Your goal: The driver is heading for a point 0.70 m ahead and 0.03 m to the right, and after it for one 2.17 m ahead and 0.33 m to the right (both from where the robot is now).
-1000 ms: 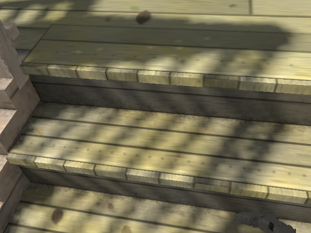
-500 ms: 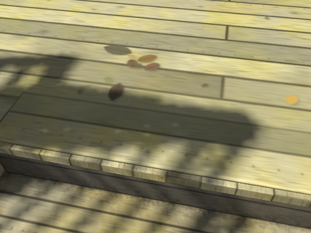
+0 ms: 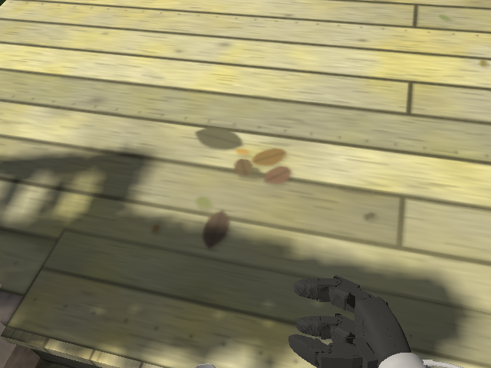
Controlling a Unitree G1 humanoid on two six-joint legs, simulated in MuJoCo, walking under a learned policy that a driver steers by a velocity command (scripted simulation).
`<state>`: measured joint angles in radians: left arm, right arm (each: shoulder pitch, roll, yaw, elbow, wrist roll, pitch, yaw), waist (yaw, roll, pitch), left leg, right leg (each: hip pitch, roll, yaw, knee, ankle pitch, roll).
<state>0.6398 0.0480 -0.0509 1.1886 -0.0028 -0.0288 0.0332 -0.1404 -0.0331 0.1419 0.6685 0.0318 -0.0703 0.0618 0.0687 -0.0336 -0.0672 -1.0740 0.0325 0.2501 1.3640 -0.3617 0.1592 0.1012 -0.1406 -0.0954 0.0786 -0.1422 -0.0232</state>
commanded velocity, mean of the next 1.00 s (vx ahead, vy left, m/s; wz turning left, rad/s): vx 0.50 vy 0.00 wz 0.00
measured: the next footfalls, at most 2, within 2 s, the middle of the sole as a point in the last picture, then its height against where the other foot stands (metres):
right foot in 0.50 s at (323, 345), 0.19 m higher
left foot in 1.14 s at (225, 204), level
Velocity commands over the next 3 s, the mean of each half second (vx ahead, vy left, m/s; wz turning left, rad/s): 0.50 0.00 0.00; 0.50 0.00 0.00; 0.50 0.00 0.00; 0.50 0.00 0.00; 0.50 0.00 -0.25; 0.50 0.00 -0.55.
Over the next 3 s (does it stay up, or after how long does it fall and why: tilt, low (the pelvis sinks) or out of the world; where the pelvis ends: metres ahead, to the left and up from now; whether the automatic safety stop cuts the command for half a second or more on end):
stays up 1.56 -0.02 0.36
